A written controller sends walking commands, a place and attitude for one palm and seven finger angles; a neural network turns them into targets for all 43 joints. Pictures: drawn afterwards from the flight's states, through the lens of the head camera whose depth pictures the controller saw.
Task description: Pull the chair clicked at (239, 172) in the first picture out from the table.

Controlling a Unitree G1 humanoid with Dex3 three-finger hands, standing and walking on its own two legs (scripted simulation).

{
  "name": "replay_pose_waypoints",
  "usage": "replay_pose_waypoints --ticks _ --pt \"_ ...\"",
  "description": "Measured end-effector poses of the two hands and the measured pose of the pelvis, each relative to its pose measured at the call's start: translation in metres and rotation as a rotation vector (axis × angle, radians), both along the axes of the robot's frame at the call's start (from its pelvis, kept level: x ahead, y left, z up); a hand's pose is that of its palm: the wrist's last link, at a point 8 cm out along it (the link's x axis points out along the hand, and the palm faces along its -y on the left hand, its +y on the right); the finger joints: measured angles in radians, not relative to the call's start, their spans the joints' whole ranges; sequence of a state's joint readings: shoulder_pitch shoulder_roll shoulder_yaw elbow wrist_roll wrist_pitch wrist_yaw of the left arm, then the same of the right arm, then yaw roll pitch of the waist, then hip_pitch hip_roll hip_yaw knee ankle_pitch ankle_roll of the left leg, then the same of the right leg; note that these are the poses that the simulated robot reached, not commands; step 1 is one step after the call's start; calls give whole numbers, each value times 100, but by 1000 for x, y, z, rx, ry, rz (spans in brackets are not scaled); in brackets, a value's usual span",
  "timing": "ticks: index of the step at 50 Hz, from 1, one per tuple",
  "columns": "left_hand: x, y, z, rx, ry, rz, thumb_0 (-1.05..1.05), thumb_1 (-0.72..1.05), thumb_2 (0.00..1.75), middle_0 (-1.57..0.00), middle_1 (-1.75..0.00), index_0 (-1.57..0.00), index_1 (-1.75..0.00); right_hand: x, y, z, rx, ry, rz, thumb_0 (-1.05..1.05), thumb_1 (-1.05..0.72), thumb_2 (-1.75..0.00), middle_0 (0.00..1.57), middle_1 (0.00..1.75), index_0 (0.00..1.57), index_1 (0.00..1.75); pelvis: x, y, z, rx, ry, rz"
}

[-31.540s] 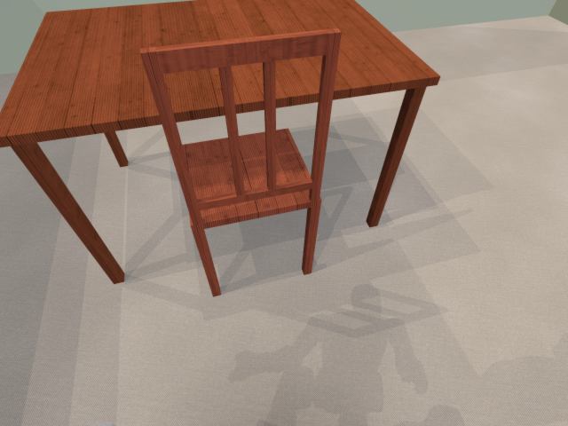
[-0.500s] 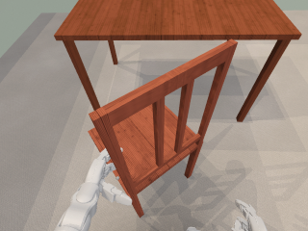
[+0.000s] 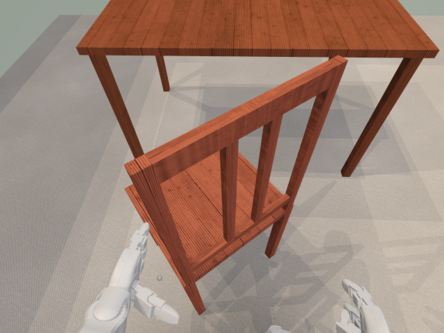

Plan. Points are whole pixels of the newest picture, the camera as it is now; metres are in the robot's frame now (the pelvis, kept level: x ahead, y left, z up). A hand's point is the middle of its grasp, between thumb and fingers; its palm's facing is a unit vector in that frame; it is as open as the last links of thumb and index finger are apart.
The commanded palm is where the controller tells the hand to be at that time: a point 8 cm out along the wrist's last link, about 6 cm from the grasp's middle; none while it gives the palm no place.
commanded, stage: draw the fingers out of the gap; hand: left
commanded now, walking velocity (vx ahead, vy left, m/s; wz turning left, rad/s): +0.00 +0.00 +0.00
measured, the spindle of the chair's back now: (229, 201) +0.37 -0.01 -0.01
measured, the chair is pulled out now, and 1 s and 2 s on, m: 0.46 0.46 0.46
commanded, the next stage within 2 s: draw the hand back to the body in 0.52 s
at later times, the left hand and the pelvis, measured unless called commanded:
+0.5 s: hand (150, 328) +0.15 +0.12 -0.04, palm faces -0.13 -0.98 -0.15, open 17.5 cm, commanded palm +0.13 +0.17 -0.02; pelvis -0.01 +0.01 -0.01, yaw +1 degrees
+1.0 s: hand (123, 317) +0.16 +0.15 +0.04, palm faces -0.04 -1.00 -0.07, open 17.5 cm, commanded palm +0.12 +0.22 +0.06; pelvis -0.02 +0.01 -0.04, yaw +0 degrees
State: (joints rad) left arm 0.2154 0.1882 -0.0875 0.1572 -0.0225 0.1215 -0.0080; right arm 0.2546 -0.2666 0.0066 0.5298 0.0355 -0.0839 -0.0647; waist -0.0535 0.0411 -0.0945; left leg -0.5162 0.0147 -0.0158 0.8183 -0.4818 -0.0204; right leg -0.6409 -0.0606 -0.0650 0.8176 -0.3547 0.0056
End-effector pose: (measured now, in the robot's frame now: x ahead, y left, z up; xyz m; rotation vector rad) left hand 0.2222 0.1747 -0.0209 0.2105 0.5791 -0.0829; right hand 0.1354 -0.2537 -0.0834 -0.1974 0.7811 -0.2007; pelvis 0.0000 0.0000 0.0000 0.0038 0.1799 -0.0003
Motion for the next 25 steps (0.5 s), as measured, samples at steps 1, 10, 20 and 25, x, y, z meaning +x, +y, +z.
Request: replay_pose_waypoints --ticks 1,10,20,25 --pt "-4 1 0 1 2 1 -1 -53 20 -1 -1 -1 0 1 0 1 -2 -7 3 1 -90 -90 20 30 20 30 0 0 0 -1 0 2" --pt "-35 4 0 -8 11 5 -1 -54 20 0 -1 0 0 17 10 5 -12 -79 37 1 -90 -90 20 30 20 30 -2 4 -5 -8 0 16" --pt "-63 4 4 -12 11 14 -1 -54 20 0 0 0 0 27 25 9 8 -143 46 1 -90 -90 21 30 20 30 -4 9 -10 -12 -1 18" --pt "-80 2 5 -17 24 15 -1 -54 20 0 0 0 0 28 30 9 12 -163 48 1 -90 -90 21 30 20 30 -6 11 -13 -14 -1 18"
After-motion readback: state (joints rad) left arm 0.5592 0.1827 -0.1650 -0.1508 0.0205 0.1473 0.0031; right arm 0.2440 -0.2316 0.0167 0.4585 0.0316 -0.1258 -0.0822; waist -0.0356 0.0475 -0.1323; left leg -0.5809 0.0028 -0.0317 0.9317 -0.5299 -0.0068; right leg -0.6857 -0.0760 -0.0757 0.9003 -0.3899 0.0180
